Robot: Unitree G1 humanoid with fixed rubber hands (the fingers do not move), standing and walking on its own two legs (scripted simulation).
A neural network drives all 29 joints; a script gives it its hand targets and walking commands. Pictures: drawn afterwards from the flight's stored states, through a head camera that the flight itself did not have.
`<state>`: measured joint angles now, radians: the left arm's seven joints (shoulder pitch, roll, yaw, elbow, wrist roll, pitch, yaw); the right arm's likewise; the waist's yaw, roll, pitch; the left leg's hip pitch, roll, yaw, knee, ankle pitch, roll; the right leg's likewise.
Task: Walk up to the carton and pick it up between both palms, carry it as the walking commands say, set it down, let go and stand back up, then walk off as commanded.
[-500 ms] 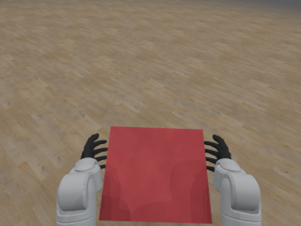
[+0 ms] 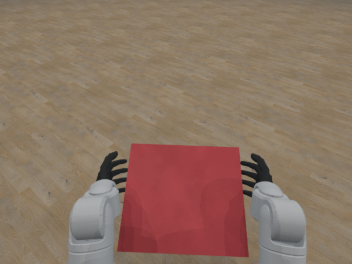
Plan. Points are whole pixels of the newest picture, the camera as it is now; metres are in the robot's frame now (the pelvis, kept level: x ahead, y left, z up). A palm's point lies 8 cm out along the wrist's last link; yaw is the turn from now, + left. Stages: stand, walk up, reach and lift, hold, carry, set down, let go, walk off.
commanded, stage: carry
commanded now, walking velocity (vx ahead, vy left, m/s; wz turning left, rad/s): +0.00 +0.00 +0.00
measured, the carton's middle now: (182, 199) +0.28 +0.00 +0.02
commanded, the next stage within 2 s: hold in 1.30 s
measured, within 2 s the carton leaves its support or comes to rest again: neither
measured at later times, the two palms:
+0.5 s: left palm (108, 180) +0.27 +0.16 +0.10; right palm (258, 181) +0.27 -0.16 +0.10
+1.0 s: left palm (111, 172) +0.29 +0.16 +0.10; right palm (256, 172) +0.29 -0.16 +0.10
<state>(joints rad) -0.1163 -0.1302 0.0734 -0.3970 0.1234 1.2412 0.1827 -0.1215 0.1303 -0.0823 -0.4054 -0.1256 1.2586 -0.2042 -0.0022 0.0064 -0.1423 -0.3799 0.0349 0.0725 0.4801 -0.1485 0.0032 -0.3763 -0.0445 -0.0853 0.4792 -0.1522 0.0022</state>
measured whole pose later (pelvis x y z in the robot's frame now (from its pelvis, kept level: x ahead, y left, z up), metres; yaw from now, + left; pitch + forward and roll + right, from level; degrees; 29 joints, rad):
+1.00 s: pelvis +0.03 +0.00 +0.00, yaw +0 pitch +3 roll +0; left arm -0.13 -0.13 0.08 -0.40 0.13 1.22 0.18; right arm -0.13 0.13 -0.08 -0.41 -0.13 1.23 -0.19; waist 0.00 0.00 -0.11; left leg -0.34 0.04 0.07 0.50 -0.21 0.00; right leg -0.33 -0.04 -0.09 0.50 -0.21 0.00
